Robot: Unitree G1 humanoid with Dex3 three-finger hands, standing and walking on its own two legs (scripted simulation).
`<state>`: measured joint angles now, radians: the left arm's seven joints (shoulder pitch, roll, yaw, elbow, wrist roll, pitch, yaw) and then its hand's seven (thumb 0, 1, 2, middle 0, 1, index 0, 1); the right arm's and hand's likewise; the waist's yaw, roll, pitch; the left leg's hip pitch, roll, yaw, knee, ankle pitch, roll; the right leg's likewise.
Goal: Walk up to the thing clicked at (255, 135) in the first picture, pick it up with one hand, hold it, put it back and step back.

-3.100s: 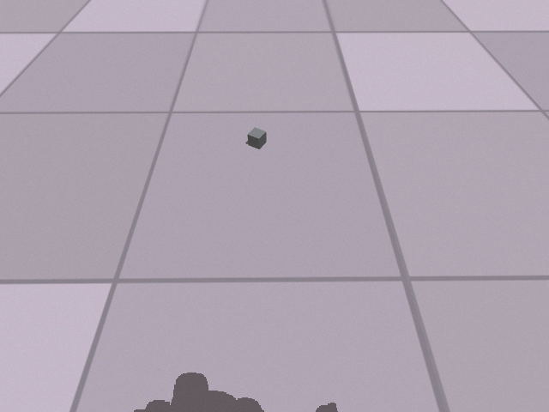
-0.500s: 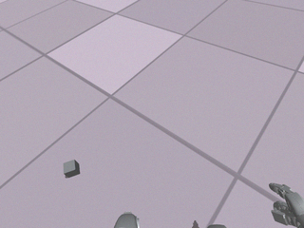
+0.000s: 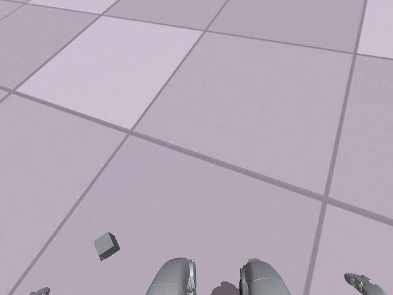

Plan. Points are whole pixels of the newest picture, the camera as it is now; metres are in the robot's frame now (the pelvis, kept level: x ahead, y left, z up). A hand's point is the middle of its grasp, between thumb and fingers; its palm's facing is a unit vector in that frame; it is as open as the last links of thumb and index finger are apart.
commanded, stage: walk up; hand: left
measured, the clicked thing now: (107, 245) +0.40 +0.51 -0.69
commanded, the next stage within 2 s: none
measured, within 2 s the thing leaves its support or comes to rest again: neither
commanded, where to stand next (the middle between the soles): -0.04 +0.54 m, yaw -27 degrees
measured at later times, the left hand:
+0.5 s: hand out of the picture +0.13 +0.56 -0.13, palm faces -0.23 -0.82 -0.53, open 7.4 cm
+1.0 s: hand out of the picture +0.13 +0.82 -0.13, palm faces -0.28 -0.73 -0.62, open 7.4 cm
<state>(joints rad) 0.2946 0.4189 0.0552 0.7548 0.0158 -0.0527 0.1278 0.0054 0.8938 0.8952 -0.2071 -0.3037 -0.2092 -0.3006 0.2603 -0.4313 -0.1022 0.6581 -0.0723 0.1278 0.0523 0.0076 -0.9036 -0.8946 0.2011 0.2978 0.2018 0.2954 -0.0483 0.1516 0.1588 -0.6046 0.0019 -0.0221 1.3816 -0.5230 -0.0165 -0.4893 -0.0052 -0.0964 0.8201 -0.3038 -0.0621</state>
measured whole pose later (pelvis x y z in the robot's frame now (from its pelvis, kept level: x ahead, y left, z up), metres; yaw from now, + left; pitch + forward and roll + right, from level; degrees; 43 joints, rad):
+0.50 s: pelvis -0.02 +0.27 +0.01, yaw -11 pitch +0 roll -2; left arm 0.26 0.46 0.06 0.84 -0.01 -0.01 0.12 0.01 0.90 0.90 -0.20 -0.30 -0.20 -0.30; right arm 0.30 -0.38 -0.08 0.66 -0.08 0.08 0.04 0.00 -0.90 -0.89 0.20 0.30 0.21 0.30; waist -0.08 0.02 0.16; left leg -0.40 0.00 0.10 0.83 -0.43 0.08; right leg -0.64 0.06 0.01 1.21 -0.48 -0.04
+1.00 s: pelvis -0.09 +0.54 -0.03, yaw -19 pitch -3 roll +2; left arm 0.21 0.50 0.07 0.76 0.04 -0.02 0.10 0.01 0.89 0.90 -0.21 -0.30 -0.21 -0.30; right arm 0.14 -0.48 -0.14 0.64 -0.04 0.10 0.04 0.00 -0.90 -0.89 0.20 0.30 0.20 0.30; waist 0.01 0.01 0.21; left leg -0.37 0.06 -0.05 1.01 -0.63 -0.11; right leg -0.63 -0.18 0.27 0.88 -0.23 0.01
